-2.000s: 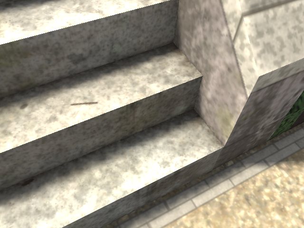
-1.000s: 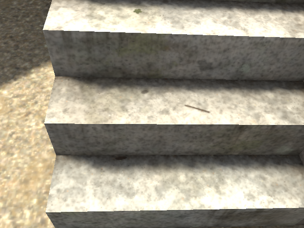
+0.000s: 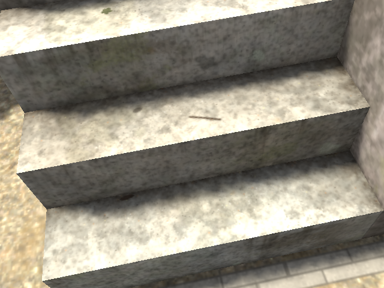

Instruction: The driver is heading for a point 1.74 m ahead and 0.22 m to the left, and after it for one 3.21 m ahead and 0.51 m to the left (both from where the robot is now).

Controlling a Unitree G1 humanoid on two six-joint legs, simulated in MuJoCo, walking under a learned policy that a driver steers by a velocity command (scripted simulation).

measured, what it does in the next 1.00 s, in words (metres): steps on the spot, turning left: left foot, then left foot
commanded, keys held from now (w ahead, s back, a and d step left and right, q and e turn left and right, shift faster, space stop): no key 0.20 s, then q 0.56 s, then w+q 0.10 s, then w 0.10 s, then w+e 0.04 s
